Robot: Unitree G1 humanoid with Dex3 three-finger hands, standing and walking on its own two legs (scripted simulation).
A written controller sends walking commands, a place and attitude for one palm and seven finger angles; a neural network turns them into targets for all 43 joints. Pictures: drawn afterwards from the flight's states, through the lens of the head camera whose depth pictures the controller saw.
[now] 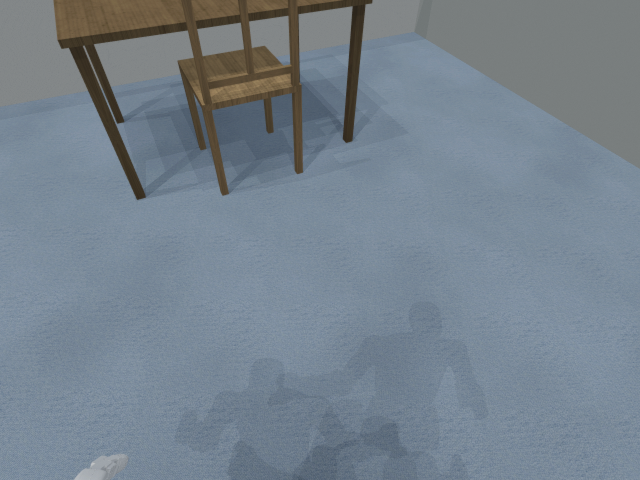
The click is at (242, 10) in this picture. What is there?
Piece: chair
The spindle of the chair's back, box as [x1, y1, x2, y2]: [238, 0, 253, 73]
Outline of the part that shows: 238,0 246,68 248,73 252,73 253,63 246,0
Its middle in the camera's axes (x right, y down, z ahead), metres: -0.27 -0.74 +1.40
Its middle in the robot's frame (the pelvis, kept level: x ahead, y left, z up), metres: +1.53 +0.34 -0.08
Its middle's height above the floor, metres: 0.69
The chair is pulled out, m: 0.00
